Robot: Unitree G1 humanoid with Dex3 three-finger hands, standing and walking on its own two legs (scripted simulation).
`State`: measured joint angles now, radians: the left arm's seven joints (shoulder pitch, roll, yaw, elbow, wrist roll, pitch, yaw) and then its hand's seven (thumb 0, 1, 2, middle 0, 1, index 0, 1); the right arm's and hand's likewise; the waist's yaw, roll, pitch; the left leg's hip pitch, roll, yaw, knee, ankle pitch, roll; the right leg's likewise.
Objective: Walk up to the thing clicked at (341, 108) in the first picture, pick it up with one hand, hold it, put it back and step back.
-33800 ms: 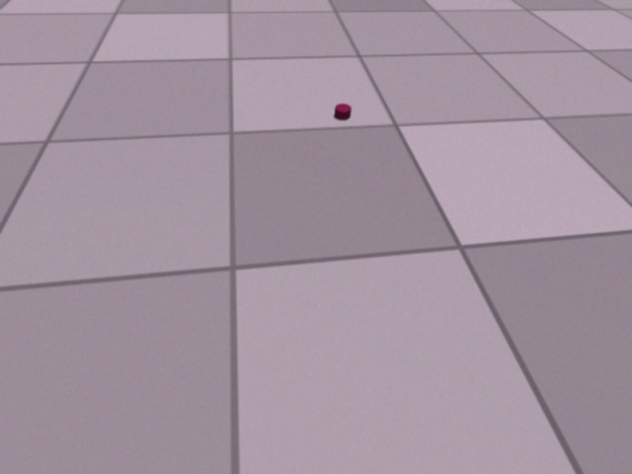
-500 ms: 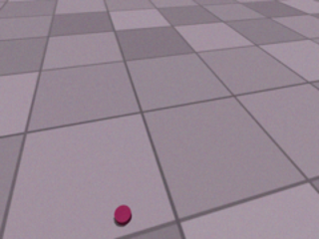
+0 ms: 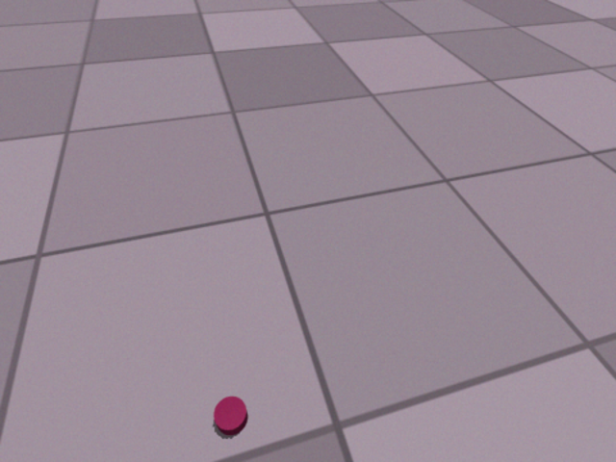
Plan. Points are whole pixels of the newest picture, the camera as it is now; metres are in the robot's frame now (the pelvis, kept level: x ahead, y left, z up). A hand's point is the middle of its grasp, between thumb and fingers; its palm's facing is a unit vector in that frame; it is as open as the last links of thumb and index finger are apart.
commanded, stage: stand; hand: left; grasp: from above
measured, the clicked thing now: (231, 415) +0.43 +0.21 -0.75
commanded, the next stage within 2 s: step back in 0.86 s
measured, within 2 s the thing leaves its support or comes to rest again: neither
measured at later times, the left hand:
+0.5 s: hand out of the picture +0.08 +0.25 -0.16, palm faces +0.01 -0.94 -0.34, open 7.4 cm
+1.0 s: hand out of the picture +0.08 +0.26 -0.16, palm faces +0.03 -0.93 -0.36, open 7.4 cm
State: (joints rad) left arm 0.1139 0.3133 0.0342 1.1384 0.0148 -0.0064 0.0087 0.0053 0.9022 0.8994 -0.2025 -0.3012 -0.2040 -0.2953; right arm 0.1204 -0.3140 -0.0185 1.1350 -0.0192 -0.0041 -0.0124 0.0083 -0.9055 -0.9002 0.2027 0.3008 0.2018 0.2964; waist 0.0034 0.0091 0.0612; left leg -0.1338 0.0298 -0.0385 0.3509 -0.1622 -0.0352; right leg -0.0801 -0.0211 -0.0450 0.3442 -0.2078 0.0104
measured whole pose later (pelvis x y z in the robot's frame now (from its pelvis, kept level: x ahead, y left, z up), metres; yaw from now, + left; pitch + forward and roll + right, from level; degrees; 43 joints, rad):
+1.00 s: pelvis -0.01 +0.00 -0.01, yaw +1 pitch -2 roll +0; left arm 0.09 0.35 0.06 1.05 -0.01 0.02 0.00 0.01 0.90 0.90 -0.20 -0.30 -0.21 -0.30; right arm 0.08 -0.37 -0.04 1.04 0.00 0.03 0.01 0.01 -0.90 -0.90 0.20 0.30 0.20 0.30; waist -0.01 0.01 0.14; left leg -0.29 0.02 -0.04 0.59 -0.21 0.01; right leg -0.17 -0.03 -0.05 0.46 -0.25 0.00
